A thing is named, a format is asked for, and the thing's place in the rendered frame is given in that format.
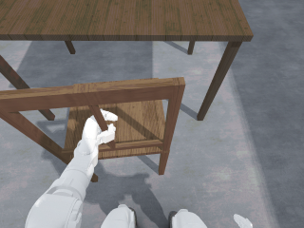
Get robot right shin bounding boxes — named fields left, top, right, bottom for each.
left=176, top=209, right=188, bottom=215

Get left robot upper arm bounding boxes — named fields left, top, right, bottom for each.
left=27, top=194, right=84, bottom=228

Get table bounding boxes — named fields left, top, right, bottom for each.
left=0, top=0, right=254, bottom=121

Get right robot thigh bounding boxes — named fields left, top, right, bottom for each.
left=172, top=212, right=207, bottom=228

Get left robot forearm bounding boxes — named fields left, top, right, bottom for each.
left=25, top=138, right=99, bottom=228

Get robot right hand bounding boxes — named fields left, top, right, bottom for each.
left=234, top=214, right=253, bottom=228

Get robot left hand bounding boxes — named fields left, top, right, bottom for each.
left=82, top=109, right=118, bottom=144

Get chair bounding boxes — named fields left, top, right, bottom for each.
left=0, top=77, right=186, bottom=182

